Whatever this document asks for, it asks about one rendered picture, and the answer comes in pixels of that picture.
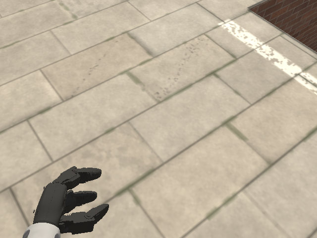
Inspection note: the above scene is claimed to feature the left robot hand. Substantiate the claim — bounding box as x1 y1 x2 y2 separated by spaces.
33 166 109 235

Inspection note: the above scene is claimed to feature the robot left forearm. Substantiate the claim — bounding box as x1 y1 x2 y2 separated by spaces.
23 222 60 238

